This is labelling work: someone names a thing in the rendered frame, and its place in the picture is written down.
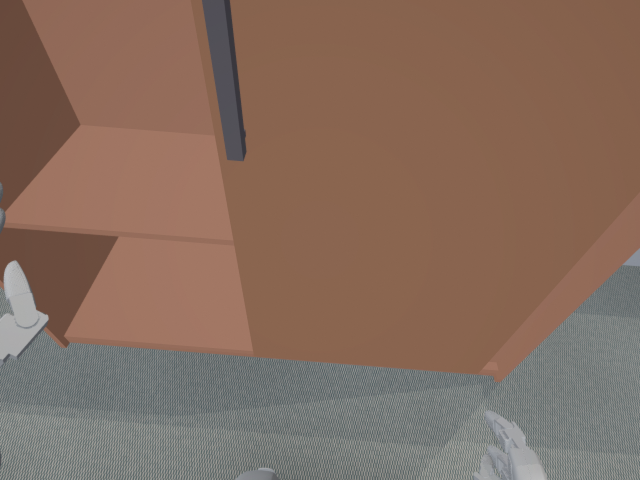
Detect left robot shin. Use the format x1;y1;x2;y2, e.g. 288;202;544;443
258;468;278;477

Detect handle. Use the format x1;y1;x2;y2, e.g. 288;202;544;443
202;0;246;161

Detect left robot hand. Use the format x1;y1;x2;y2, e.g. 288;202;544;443
0;182;49;367

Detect right robot hand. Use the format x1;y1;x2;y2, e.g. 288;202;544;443
473;410;548;480

